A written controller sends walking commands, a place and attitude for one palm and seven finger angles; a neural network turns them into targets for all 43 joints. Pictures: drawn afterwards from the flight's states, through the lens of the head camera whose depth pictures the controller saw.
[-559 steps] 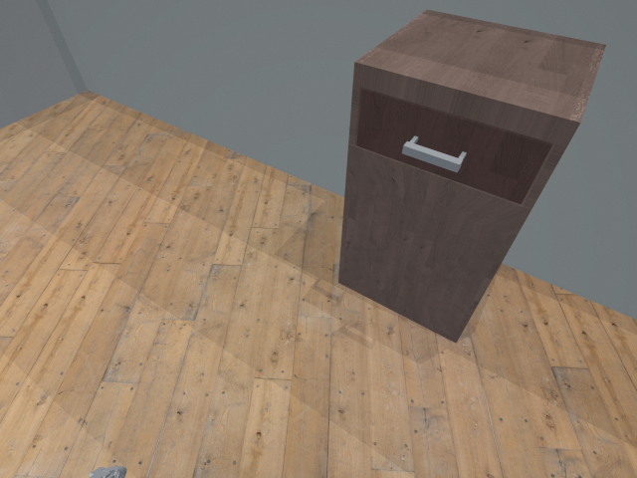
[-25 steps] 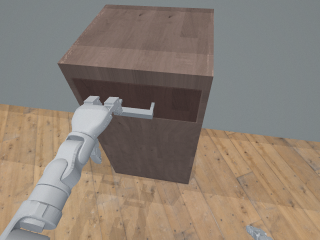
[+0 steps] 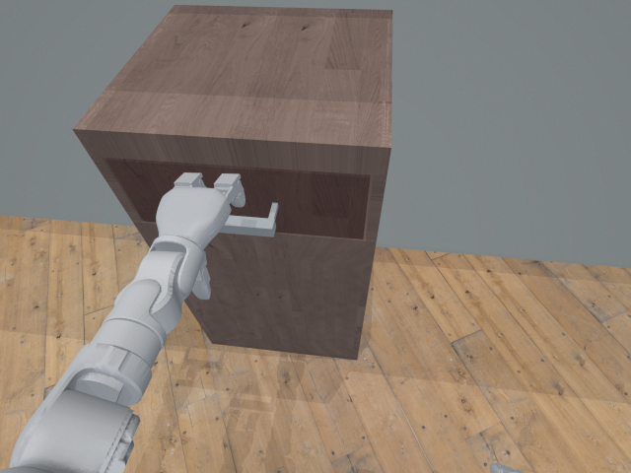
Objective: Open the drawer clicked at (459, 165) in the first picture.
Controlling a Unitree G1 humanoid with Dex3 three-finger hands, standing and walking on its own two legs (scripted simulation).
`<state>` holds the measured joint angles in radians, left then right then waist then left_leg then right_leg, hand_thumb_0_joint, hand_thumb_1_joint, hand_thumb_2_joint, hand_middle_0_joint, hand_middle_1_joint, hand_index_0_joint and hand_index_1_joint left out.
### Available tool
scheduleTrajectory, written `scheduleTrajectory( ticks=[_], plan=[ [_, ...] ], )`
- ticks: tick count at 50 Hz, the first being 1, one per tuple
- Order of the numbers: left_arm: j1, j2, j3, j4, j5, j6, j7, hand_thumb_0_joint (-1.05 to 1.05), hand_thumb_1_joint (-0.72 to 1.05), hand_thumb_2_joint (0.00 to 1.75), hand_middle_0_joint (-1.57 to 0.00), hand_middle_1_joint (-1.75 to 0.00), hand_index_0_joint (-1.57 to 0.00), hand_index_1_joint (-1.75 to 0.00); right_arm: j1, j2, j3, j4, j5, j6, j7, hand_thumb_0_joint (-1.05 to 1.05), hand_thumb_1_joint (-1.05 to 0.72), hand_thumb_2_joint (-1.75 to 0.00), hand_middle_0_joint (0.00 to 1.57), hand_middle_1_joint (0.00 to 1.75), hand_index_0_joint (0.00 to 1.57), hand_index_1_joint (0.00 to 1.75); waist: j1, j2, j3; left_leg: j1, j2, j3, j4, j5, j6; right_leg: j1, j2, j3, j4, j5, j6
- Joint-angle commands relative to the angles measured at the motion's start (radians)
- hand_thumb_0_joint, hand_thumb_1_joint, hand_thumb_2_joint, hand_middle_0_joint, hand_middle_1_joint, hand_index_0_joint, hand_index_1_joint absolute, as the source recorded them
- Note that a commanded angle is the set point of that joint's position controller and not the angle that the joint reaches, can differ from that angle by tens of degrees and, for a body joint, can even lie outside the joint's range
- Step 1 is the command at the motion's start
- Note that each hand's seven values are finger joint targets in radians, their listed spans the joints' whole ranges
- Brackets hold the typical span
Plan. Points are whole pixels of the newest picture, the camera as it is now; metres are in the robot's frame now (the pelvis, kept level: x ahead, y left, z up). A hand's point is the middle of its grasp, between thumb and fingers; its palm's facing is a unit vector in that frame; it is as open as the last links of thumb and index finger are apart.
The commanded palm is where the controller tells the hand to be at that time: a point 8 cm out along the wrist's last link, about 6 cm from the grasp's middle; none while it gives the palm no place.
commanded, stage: move the hooked fingers above the handle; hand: left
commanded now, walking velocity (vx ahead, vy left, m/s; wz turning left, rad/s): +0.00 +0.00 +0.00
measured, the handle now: (238, 215) +0.52 +0.16 -0.02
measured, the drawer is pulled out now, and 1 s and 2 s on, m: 0.00 0.00 0.00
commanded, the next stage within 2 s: lower the fingers behind the handle in 1.10 s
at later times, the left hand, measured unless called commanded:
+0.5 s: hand (232, 215) +0.47 +0.15 +0.03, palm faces -0.05 -0.05 -1.00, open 13.8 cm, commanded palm +0.44 +0.16 +0.09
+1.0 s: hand (230, 213) +0.47 +0.15 +0.03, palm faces -0.03 -0.05 -1.00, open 13.6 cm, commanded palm +0.46 +0.16 +0.09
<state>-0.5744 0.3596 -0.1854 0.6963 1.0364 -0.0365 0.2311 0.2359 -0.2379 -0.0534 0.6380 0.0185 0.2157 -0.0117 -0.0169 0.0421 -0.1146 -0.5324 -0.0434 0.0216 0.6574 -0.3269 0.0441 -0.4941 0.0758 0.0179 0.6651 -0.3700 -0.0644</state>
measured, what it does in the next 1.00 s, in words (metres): stands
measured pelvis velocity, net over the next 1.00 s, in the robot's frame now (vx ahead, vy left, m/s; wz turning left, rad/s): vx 0.00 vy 0.01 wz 0.00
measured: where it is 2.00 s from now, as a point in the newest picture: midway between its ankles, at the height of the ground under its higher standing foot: outside the picture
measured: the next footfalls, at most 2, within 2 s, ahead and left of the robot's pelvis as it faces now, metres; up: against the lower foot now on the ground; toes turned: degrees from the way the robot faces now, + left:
none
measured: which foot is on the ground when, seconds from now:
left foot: down 0.00-1.00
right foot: down 0.00-1.00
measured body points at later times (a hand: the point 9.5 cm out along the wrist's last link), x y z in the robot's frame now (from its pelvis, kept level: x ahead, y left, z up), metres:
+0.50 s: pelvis +0.00 +0.00 -0.01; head +0.07 -0.02 +0.44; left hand +0.47 +0.15 +0.09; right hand +0.04 -0.27 -0.14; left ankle -0.01 +0.09 -0.72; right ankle -0.03 -0.08 -0.72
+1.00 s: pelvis +0.00 +0.01 -0.01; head +0.07 +0.01 +0.44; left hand +0.47 +0.15 +0.09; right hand +0.05 -0.25 -0.14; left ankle -0.01 +0.09 -0.72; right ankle -0.03 -0.08 -0.72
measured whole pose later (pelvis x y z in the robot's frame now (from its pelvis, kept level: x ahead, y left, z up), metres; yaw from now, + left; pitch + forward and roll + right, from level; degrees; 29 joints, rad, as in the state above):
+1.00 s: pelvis +0.00 +0.01 -0.01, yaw +0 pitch +16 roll -1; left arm -0.83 0.31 -0.19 1.02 1.07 0.01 0.32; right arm 0.30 -0.24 -0.05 0.66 0.01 0.20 0.00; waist -0.09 0.04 -0.15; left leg -0.67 -0.04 0.02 0.74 -0.36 0.06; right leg -0.61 0.08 0.01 0.72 -0.39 -0.05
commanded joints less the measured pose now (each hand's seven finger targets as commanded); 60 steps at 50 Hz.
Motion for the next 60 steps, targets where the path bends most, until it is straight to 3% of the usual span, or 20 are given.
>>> scheduleTrajectory(
  ticks=[1, 2, 3, 8, 11, 14, 15, 17, 21, 22, 26, 28, 32, 33, 36, 42, 50, 53, 54, 60],
  plan=[
    [-0.439, 0.181, 0.096, -0.129, -0.001, -0.001, 0.049, 0.0, -0.5, 0.3, -0.3, -1.2, -0.3, -1.2, 0.031, -0.125, -0.044, -0.089, -0.005, -0.021, -0.007, 0.0, -0.9, -0.9, 0.2, 0.3, 0.2, 0.3, -0.023, -0.073, -0.359, 0.196, -0.004, -0.006, -0.011, 0.392, 0.009, 0.141, -0.036, 0.045, -0.061, 0.493, 0.018],
    [-0.449, 0.16, 0.071, -0.108, -0.006, 0.003, 0.049, 0.0, -0.5, 0.3, -0.3, -1.2, -0.3, -1.2, 0.033, -0.126, -0.042, -0.09, -0.005, -0.02, -0.009, 0.0, -0.9, -0.9, 0.2, 0.3, 0.2, 0.3, -0.034, -0.081, -0.334, 0.181, -0.005, -0.001, -0.01, 0.367, 0.011, 0.135, -0.039, 0.045, -0.064, 0.488, 0.022],
    [-0.473, 0.2, 0.102, -0.096, 0.002, 0.002, 0.052, 0.0, -0.5, 0.3, -0.3, -1.2, -0.3, -1.2, 0.038, -0.129, -0.043, -0.081, -0.005, -0.02, -0.011, 0.0, -0.9, -0.9, 0.2, 0.3, 0.2, 0.3, -0.036, -0.101, -0.338, 0.165, -0.005, 0.001, -0.01, 0.355, 0.012, 0.139, -0.042, 0.051, -0.066, 0.497, 0.025],
    [-0.562, 0.142, 0.052, -0.061, 0.008, -0.006, 0.065, 0.0, -0.5, 0.3, -0.3, -1.2, -0.3, -1.2, 0.064, -0.124, -0.049, -0.07, -0.008, -0.025, -0.01, 0.0, -0.9, -0.9, 0.2, 0.3, 0.2, 0.3, -0.062, -0.071, -0.368, 0.163, -0.008, -0.002, 0.006, 0.349, 0.011, 0.108, -0.041, 0.05, -0.057, 0.488, 0.026],
    [-0.595, 0.203, 0.104, -0.016, 0.013, -0.002, 0.082, 0.0, -0.5, 0.3, -0.3, -1.2, -0.3, -1.2, 0.085, -0.133, -0.05, -0.057, -0.012, -0.029, -0.011, 0.0, -0.9, -0.9, 0.2, 0.3, 0.2, 0.3, -0.06, -0.07, -0.39, 0.14, -0.01, 0.002, 0.016, 0.354, 0.012, 0.124, -0.041, 0.054, -0.049, 0.512, 0.026],
    [-0.614, 0.164, 0.074, 0.028, 0.013, 0.012, 0.095, 0.0, -0.5, 0.3, -0.3, -1.2, -0.3, -1.2, 0.103, -0.131, -0.049, -0.054, -0.014, -0.033, -0.009, 0.0, -0.9, -0.9, 0.2, 0.3, 0.2, 0.3, -0.072, -0.06, -0.392, 0.114, -0.012, 0.006, 0.025, 0.344, 0.011, 0.119, -0.043, 0.052, -0.04, 0.529, 0.029],
    [-0.626, 0.204, 0.105, 0.049, 0.027, 0.017, 0.102, 0.0, -0.5, 0.3, -0.3, -1.2, -0.3, -1.2, 0.11, -0.134, -0.052, -0.044, -0.013, -0.033, -0.008, 0.0, -0.9, -0.9, 0.2, 0.3, 0.2, 0.3, -0.073, -0.066, -0.393, 0.111, -0.008, 0.004, 0.026, 0.349, 0.01, 0.104, -0.041, 0.05, -0.035, 0.518, 0.028],
    [-0.646, 0.153, 0.067, 0.077, 0.019, 0.028, 0.104, 0.0, -0.5, 0.3, -0.3, -1.2, -0.3, -1.2, 0.128, -0.136, -0.054, -0.044, -0.015, -0.036, -0.005, 0.0, -0.9, -0.9, 0.2, 0.3, 0.2, 0.3, -0.085, -0.067, -0.396, 0.111, -0.008, 0.004, 0.031, 0.354, 0.011, 0.097, -0.038, 0.043, -0.033, 0.514, 0.027],
    [-0.646, 0.213, 0.115, 0.084, 0.024, 0.028, 0.096, 0.0, -0.5, 0.3, -0.3, -1.2, -0.3, -1.2, 0.138, -0.142, -0.054, -0.05, -0.017, -0.033, -0.007, 0.0, -0.9, -0.9, 0.2, 0.3, 0.2, 0.3, -0.07, -0.067, -0.46, 0.1, -0.01, 0.006, 0.037, 0.384, 0.012, 0.145, -0.038, 0.048, -0.02, 0.56, 0.028],
    [-0.633, 0.184, 0.092, 0.078, 0.023, 0.024, 0.092, 0.0, -0.5, 0.3, -0.3, -1.2, -0.3, -1.2, 0.142, -0.141, -0.055, -0.055, -0.019, -0.033, -0.007, 0.0, -0.9, -0.9, 0.2, 0.3, 0.2, 0.3, -0.07, -0.054, -0.453, 0.112, -0.009, 0.008, 0.034, 0.389, 0.012, 0.139, -0.036, 0.048, -0.022, 0.564, 0.028],
    [-0.589, 0.242, 0.145, 0.062, 0.025, 0.005, 0.09, 0.0, -0.5, 0.3, -0.3, -1.2, -0.3, -1.2, 0.142, -0.142, -0.054, -0.061, -0.019, -0.029, -0.008, 0.0, -0.9, -0.9, 0.2, 0.3, 0.2, 0.3, -0.049, -0.057, -0.455, 0.104, -0.008, 0.009, 0.029, 0.412, 0.012, 0.164, -0.034, 0.047, -0.022, 0.58, 0.025],
    [-0.579, 0.18, 0.097, 0.062, 0.026, 0.003, 0.092, 0.0, -0.5, 0.3, -0.3, -1.2, -0.3, -1.2, 0.144, -0.139, -0.057, -0.059, -0.016, -0.029, -0.005, 0.0, -0.9, -0.9, 0.2, 0.3, 0.2, 0.3, -0.065, -0.05, -0.409, 0.121, -0.004, 0.011, 0.028, 0.4, 0.013, 0.114, -0.031, 0.042, -0.034, 0.547, 0.026],
    [-0.631, 0.147, 0.067, 0.032, 0.015, -0.004, 0.097, 0.0, -0.5, 0.3, -0.3, -1.2, -0.3, -1.2, 0.153, -0.141, -0.063, -0.054, -0.014, -0.033, -0.005, 0.0, -0.9, -0.9, 0.2, 0.3, 0.2, 0.3, -0.084, -0.046, -0.396, 0.151, 0.001, 0.004, 0.023, 0.377, 0.015, 0.079, -0.026, 0.036, -0.047, 0.477, 0.023],
    [-0.633, 0.206, 0.113, 0.045, 0.027, -0.005, 0.104, 0.0, -0.5, 0.3, -0.3, -1.2, -0.3, -1.2, 0.158, -0.145, -0.063, -0.045, -0.011, -0.031, -0.007, 0.0, -0.9, -0.9, 0.2, 0.3, 0.2, 0.3, -0.08, -0.05, -0.404, 0.157, 0.004, -0.002, 0.027, 0.379, 0.014, 0.064, -0.023, 0.033, -0.042, 0.457, 0.021],
    [-0.708, 0.13, 0.05, 0.028, 0.02, -0.008, 0.109, 0.0, -0.5, 0.3, -0.3, -1.2, -0.3, -1.2, 0.158, -0.137, -0.066, -0.039, -0.013, -0.039, -0.004, 0.0, -0.9, -0.9, 0.2, 0.3, 0.2, 0.3, -0.108, -0.027, -0.404, 0.193, 0.006, -0.01, 0.037, 0.392, 0.013, 0.014, -0.02, 0.022, -0.04, 0.426, 0.019],
    [-0.737, 0.136, 0.056, 0.11, 0.025, 0.031, 0.128, 0.0, -0.5, 0.3, -0.3, -1.2, -0.3, -1.2, 0.173, -0.143, -0.059, -0.032, -0.015, -0.041, -0.001, 0.0, -0.9, -0.9, 0.2, 0.3, 0.2, 0.3, -0.109, -0.01, -0.406, 0.194, 0.012, -0.017, 0.046, 0.382, 0.008, -0.033, -0.014, 0.005, -0.021, 0.38, 0.016],
    [-0.726, 0.205, 0.096, 0.182, 0.037, 0.08, 0.113, 0.0, -0.5, 0.3, -0.3, -1.2, -0.3, -1.2, 0.169, -0.151, -0.044, -0.049, -0.01, -0.025, -0.013, 0.0, -0.9, -0.9, 0.2, 0.3, 0.2, 0.3, -0.107, -0.068, -0.385, 0.124, 0.01, -0.011, 0.041, 0.345, 0.013, 0.001, -0.018, 0.012, -0.025, 0.383, 0.021],
    [-0.713, 0.184, 0.084, 0.178, 0.04, 0.074, 0.109, 0.0, -0.5, 0.3, -0.3, -1.2, -0.3, -1.2, 0.17, -0.146, -0.044, -0.058, -0.009, -0.023, -0.013, 0.0, -0.9, -0.9, 0.2, 0.3, 0.2, 0.3, -0.098, -0.031, -0.385, 0.153, 0.014, -0.016, 0.044, 0.362, 0.007, -0.027, -0.013, 0.001, -0.019, 0.36, 0.015],
    [-0.729, 0.151, 0.055, 0.173, 0.033, 0.076, 0.107, 0.0, -0.5, 0.3, -0.3, -1.2, -0.3, -1.2, 0.169, -0.147, -0.043, -0.058, -0.012, -0.023, -0.014, 0.0, -0.9, -0.9, 0.2, 0.3, 0.2, 0.3, -0.111, -0.032, -0.369, 0.153, 0.016, -0.015, 0.043, 0.346, 0.009, -0.04, -0.013, 0.001, -0.023, 0.345, 0.017],
    [-0.753, 0.148, 0.051, 0.181, 0.041, 0.073, 0.113, 0.0, -0.5, 0.3, -0.3, -1.2, -0.3, -1.2, 0.183, -0.15, -0.043, -0.059, -0.013, -0.028, -0.016, 0.0, -0.9, -0.9, 0.2, 0.3, 0.2, 0.3, -0.113, -0.022, -0.377, 0.153, 0.021, -0.024, 0.043, 0.312, 0.006, -0.074, -0.01, -0.006, -0.018, 0.286, 0.014]
  ],
)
